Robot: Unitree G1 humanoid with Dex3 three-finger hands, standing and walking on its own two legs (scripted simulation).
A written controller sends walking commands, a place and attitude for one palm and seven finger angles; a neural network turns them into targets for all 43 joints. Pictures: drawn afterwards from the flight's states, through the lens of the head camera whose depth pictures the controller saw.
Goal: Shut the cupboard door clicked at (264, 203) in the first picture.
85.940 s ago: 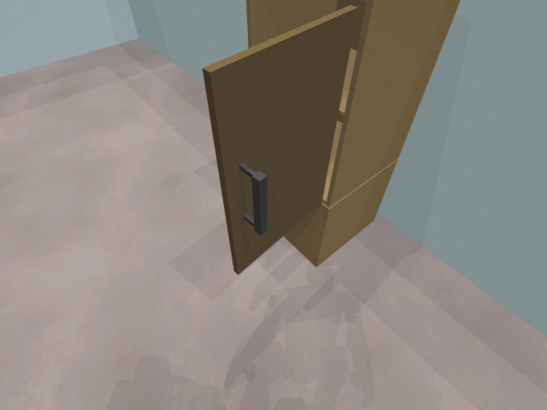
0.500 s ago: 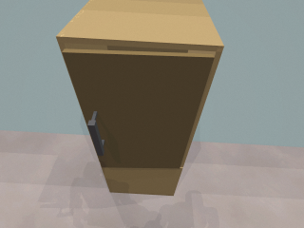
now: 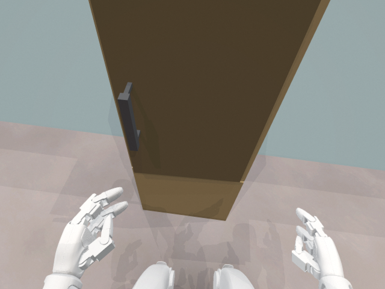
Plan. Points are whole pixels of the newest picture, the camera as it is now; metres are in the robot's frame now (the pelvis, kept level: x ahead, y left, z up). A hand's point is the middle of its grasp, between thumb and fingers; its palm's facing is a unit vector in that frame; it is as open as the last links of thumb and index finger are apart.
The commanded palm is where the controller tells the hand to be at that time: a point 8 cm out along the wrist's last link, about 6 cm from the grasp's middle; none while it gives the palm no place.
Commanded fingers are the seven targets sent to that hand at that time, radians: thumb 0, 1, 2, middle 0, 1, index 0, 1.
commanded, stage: raise the hand and make a fist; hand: left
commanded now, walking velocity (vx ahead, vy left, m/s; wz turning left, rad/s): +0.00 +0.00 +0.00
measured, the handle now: (132, 119) +0.48 +0.19 +0.06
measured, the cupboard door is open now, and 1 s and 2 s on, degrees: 3 3 3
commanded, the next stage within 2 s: bring the fist close to the handle in 1.52 s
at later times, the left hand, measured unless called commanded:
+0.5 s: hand (103, 220) +0.23 +0.18 +0.05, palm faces +0.04 -1.00 -0.04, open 3.9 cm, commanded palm +0.20 +0.23 +0.05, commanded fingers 0.00 0.90 0.90 -1.02 -1.20 -1.02 -1.20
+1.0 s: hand (102, 210) +0.24 +0.19 +0.06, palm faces +0.01 -1.00 -0.04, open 3.1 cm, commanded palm +0.22 +0.24 +0.06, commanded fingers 0.00 0.90 0.90 -1.30 -1.50 -1.30 -1.50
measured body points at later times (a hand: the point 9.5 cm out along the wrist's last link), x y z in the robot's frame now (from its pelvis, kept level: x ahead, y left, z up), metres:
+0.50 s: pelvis +0.03 -0.01 +0.00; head +0.10 +0.00 +0.44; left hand +0.22 +0.24 +0.05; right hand +0.20 -0.23 -0.09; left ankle +0.04 +0.08 -0.63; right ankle +0.06 -0.10 -0.63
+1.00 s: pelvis +0.03 +0.00 +0.00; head +0.10 +0.01 +0.45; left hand +0.24 +0.24 +0.06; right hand +0.23 -0.22 -0.06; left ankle +0.04 +0.08 -0.63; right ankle +0.06 -0.10 -0.63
